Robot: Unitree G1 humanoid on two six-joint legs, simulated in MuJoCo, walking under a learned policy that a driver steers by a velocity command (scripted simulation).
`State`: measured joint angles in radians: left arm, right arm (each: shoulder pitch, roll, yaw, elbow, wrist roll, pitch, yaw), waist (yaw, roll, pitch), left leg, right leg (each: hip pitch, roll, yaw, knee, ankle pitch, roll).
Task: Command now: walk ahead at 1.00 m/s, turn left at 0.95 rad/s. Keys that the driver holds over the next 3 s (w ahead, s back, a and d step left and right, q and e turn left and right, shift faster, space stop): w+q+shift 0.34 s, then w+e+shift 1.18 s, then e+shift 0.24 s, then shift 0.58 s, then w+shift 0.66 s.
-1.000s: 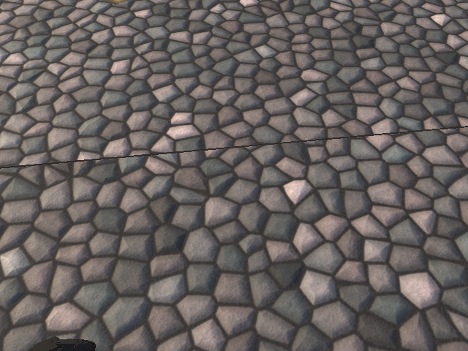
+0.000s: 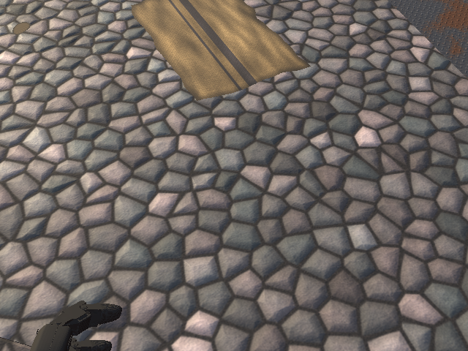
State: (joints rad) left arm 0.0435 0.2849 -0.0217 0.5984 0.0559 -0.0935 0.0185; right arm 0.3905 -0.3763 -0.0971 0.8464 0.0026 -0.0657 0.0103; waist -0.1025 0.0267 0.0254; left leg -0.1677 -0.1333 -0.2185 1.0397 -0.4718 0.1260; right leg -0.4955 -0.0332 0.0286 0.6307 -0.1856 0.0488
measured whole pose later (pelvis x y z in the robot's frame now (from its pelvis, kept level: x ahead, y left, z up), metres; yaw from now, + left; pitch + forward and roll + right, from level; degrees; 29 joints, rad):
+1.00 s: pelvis +0.89 +0.13 +0.01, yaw +2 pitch +0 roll -1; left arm 0.43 0.32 0.07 0.88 0.01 -0.02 -0.01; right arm 0.12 -0.23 0.04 0.68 -0.07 -0.10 0.00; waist 0.04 -0.01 0.03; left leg -0.53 0.06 -0.10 1.35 -0.33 -0.02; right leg -0.26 0.21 -0.01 0.51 -0.24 -0.18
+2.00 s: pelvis +1.65 +0.05 +0.02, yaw -50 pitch +3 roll +0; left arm 0.19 0.29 0.06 0.67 -0.02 0.01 0.03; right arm 0.06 -0.30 -0.03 0.60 -0.01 -0.07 -0.04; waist 0.05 0.03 0.06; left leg -0.70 0.06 -0.13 0.83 -0.14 -0.10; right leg -0.31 0.19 0.15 0.49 -0.20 -0.11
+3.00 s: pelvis +1.94 -0.15 +0.03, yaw -52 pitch +2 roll +2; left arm 0.19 0.27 0.05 0.77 0.05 -0.05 -0.06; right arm 0.47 -0.26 -0.05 0.84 -0.02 -0.07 0.02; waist -0.03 -0.04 -0.04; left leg -0.05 -0.07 0.07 0.30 -0.29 0.06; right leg -0.69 -0.10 0.00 1.08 -0.14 -0.05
